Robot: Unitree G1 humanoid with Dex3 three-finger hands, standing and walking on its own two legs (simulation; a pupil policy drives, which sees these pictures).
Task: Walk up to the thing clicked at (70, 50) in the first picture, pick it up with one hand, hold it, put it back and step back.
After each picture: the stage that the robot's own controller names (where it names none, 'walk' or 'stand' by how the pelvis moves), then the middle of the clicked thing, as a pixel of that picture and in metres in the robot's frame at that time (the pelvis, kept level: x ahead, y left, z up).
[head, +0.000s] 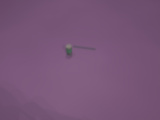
stand; (69, 49) +1.26 +0.14 -0.72
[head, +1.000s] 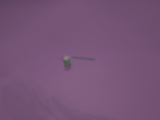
walk; (67, 61) +1.13 +0.26 -0.72
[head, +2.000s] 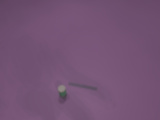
walk; (62, 91) +0.69 +0.23 -0.71
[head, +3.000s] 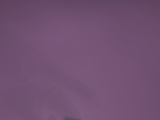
walk; out of the picture +0.43 +0.14 -0.70
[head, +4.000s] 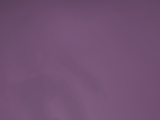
stand; out of the picture +0.37 +0.18 -0.72
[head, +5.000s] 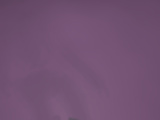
stand; out of the picture +0.36 +0.17 -0.72
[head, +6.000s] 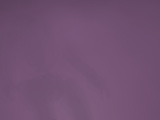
stand; out of the picture +0.36 +0.21 -0.71
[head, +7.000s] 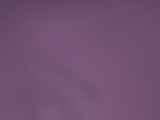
stand; out of the picture +0.37 +0.24 -0.72
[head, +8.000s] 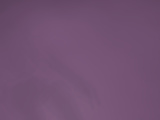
stand; out of the picture +0.35 +0.24 -0.73
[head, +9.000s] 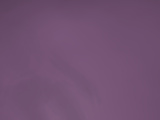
stand; out of the picture +0.36 +0.21 -0.73
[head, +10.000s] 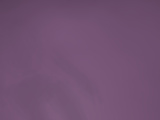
stand; out of the picture +0.36 +0.20 -0.73
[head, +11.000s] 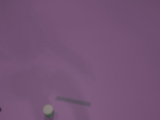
go down; (48, 111) +0.41 +0.19 -0.65
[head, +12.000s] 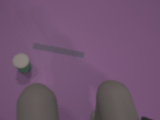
go down; (23, 64) +0.44 +0.24 -0.31
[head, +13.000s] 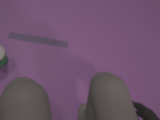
close in; out of the picture +0.43 +0.27 -0.26
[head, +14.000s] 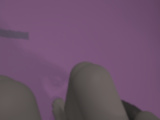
close; out of the picture +0.42 +0.29 -0.22
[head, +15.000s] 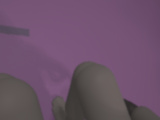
lift; out of the picture +0.39 +0.28 -0.22
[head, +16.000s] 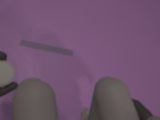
lift; (1, 74) +0.33 +0.26 -0.10
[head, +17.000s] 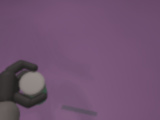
lift; (35, 89) +0.31 +0.16 +0.05
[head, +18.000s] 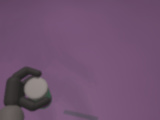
hold; (39, 94) +0.31 +0.16 +0.02
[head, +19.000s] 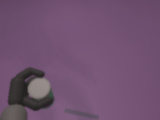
crouch; (42, 94) +0.31 +0.15 +0.01
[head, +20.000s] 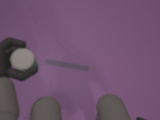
crouch; (26, 63) +0.41 +0.19 -0.07
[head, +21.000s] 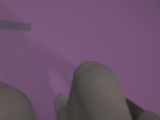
lower; out of the picture +0.40 +0.28 -0.23
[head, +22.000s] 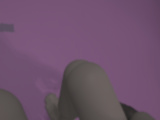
lower; out of the picture +0.42 +0.29 -0.23
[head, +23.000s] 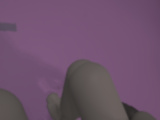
lower; out of the picture +0.42 +0.29 -0.22
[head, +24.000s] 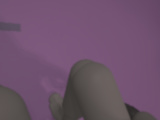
lower; out of the picture +0.42 +0.30 -0.22
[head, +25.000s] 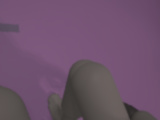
loosen; out of the picture +0.41 +0.28 -0.23
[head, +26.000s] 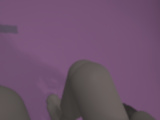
withdraw; out of the picture +0.41 +0.28 -0.23
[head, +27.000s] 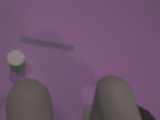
stand; (16, 61) +0.43 +0.24 -0.28
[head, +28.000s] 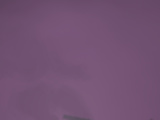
stand; out of the picture +0.37 +0.15 -0.65
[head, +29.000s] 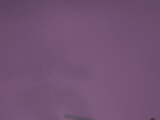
stand; out of the picture +0.39 +0.17 -0.66
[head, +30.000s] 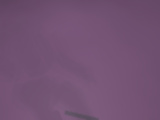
stand; out of the picture +0.39 +0.16 -0.68
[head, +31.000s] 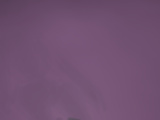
walk; out of the picture +0.40 +0.16 -0.72
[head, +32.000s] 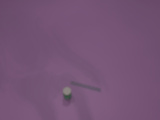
walk; (67, 93) +0.58 +0.10 -0.70
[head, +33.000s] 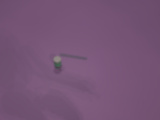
walk; (57, 62) +0.86 +0.18 -0.71
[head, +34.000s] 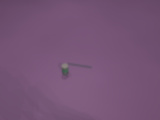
stand; (65, 69) +1.03 +0.16 -0.71
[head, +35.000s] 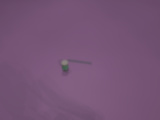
stand; (65, 66) +1.03 +0.17 -0.73
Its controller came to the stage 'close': yes
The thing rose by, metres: 0.72
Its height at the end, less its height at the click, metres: +0.00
